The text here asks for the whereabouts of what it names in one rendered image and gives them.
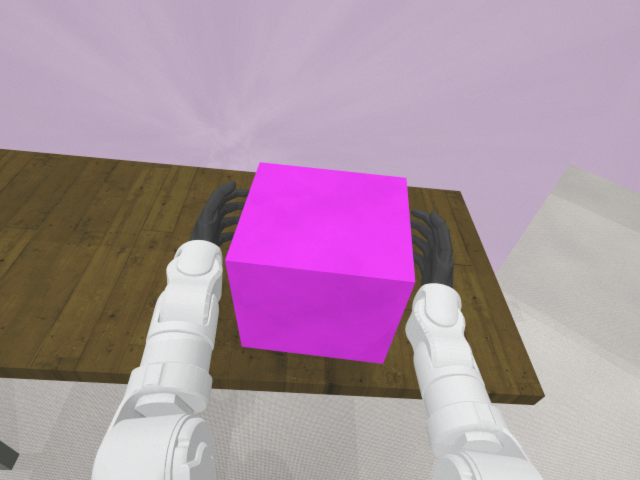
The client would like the carton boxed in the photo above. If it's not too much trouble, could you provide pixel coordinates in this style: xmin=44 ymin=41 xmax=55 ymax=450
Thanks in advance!
xmin=225 ymin=162 xmax=415 ymax=364

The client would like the right robot hand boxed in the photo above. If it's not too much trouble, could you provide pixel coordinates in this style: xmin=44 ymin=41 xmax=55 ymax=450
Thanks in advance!
xmin=410 ymin=209 xmax=453 ymax=288

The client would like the right robot upper arm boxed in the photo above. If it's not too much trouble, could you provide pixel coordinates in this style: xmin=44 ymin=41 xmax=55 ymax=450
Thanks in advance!
xmin=432 ymin=450 xmax=543 ymax=480

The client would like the left robot hand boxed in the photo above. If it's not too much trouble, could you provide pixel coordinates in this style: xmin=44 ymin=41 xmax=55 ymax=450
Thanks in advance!
xmin=189 ymin=181 xmax=249 ymax=247

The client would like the left robot upper arm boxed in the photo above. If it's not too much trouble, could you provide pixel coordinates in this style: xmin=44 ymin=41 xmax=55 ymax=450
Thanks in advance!
xmin=93 ymin=413 xmax=216 ymax=480

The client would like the robot right forearm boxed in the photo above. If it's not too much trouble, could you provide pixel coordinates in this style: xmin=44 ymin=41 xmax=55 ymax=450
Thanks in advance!
xmin=405 ymin=283 xmax=544 ymax=480

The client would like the robot left forearm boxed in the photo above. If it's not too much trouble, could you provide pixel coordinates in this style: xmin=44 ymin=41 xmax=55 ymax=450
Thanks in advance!
xmin=91 ymin=240 xmax=223 ymax=480

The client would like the table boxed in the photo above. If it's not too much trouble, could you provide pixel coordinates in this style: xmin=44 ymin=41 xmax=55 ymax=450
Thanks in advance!
xmin=0 ymin=149 xmax=545 ymax=470

